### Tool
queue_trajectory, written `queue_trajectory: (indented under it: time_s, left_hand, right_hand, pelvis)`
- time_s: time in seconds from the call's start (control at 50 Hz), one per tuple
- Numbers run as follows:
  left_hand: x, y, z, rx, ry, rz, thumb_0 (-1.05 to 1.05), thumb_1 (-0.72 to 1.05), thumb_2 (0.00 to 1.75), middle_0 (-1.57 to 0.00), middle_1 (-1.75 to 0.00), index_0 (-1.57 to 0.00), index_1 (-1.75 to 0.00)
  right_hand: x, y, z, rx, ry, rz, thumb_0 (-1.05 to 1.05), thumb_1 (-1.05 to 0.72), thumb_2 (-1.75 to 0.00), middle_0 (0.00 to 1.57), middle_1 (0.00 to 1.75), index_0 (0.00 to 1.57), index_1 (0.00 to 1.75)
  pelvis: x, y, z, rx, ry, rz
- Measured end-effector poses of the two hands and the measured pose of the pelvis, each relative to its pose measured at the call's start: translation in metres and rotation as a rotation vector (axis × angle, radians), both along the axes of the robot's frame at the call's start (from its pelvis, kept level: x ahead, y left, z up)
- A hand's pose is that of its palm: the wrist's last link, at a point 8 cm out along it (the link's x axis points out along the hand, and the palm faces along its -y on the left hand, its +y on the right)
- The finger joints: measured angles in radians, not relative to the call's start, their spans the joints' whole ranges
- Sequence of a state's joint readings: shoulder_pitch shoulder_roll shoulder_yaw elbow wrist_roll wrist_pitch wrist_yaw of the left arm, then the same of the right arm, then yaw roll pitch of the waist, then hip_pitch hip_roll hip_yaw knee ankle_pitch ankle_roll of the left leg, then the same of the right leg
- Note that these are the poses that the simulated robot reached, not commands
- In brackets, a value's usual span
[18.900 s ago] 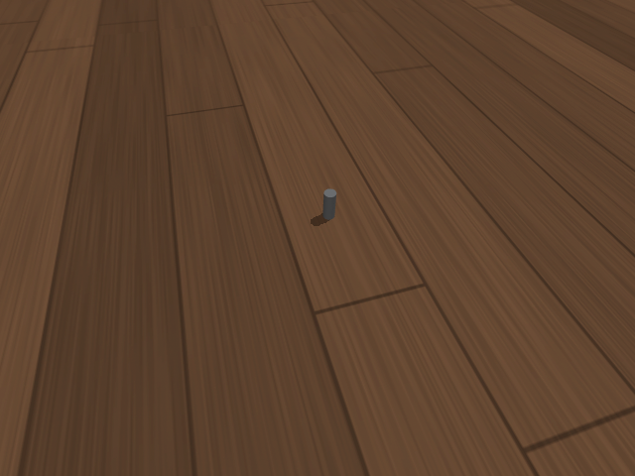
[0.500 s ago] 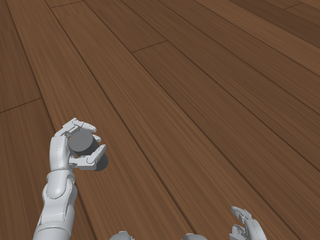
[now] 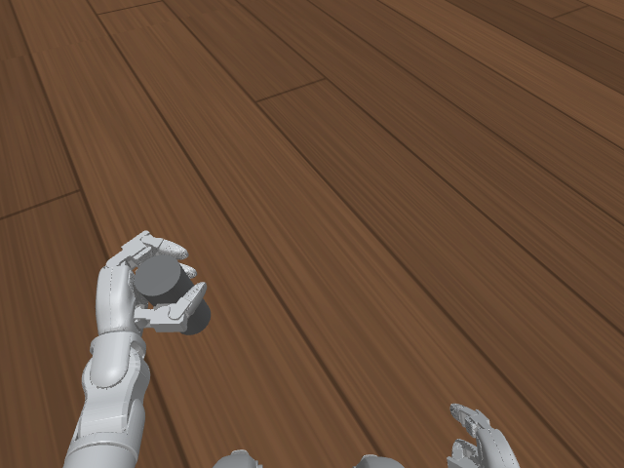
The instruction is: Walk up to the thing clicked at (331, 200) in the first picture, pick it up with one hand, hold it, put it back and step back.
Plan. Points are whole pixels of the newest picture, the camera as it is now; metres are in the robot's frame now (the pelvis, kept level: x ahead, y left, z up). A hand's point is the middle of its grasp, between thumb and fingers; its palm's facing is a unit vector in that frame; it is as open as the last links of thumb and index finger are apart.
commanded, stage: hold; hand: left
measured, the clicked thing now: (177, 298) +0.33 +0.17 +0.01
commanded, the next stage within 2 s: crouch in 0.28 s
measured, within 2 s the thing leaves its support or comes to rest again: neither
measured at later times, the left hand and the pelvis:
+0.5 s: hand (172, 282) +0.33 +0.17 +0.04, palm faces +0.15 -0.99 -0.03, open 7.7 cm; pelvis +0.00 +0.00 +0.00, yaw +0 degrees
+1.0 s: hand (194, 316) +0.37 +0.19 -0.14, palm faces +0.18 -0.98 -0.03, open 7.6 cm; pelvis -0.03 +0.00 -0.12, yaw -2 degrees
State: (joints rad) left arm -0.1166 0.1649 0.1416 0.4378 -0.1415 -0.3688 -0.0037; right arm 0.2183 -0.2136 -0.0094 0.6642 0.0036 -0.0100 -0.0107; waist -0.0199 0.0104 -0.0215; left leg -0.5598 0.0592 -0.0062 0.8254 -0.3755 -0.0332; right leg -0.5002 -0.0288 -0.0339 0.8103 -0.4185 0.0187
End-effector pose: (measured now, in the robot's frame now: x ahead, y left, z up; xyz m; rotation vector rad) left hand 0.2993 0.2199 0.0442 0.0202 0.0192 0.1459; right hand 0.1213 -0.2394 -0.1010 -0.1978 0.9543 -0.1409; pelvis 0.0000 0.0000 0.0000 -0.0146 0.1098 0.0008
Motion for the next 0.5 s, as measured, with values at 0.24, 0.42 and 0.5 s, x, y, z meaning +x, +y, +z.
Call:
queue_trajectory:
  time_s: [0.24,0.42,0.5]
  left_hand:
    - [0.0062,-0.003,0.004,-0.003,-0.013,-0.007,-0.03,-0.15,1.09,-0.81,-1.13,-0.88,-1.17]
    - [0.0053,-0.0001,0.0014,0.003,-0.005,-0.003,-0.03,-0.15,1.09,-0.81,-1.13,-0.88,-1.17]
    - [0.0062,0.0015,0.0,0.005,-0.002,0.0,-0.03,-0.15,1.09,-0.81,-1.13,-0.88,-1.17]
  right_hand:
    - [0.0013,0.0008,0.0011,0.002,-0.008,-0.002,0.01,-0.91,-0.9,0.2,0.3,0.2,0.3]
    - [0.0009,0.0007,0.0004,0.0,-0.003,-0.003,0.01,-0.91,-0.9,0.2,0.3,0.2,0.3]
    - [0.0006,0.0008,-0.0003,-0.002,0.001,-0.004,0.01,-0.91,-0.9,0.2,0.3,0.2,0.3]
  pelvis:
    - [-0.0001,0.0001,0.0001,-0.001,-0.004,0.0]
    - [0.0005,0.0007,-0.0001,-0.001,0.002,-0.002]
    - [0.001,0.0009,-0.0005,-0.001,0.005,-0.001]
